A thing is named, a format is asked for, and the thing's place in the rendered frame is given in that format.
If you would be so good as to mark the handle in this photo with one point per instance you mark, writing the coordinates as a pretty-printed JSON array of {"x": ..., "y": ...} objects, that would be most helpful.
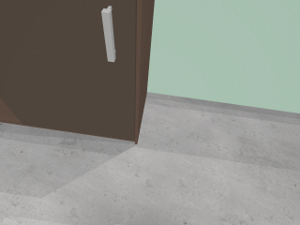
[{"x": 107, "y": 21}]

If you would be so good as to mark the wardrobe door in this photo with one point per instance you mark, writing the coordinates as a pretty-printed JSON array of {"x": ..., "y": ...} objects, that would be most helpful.
[
  {"x": 5, "y": 111},
  {"x": 54, "y": 68}
]

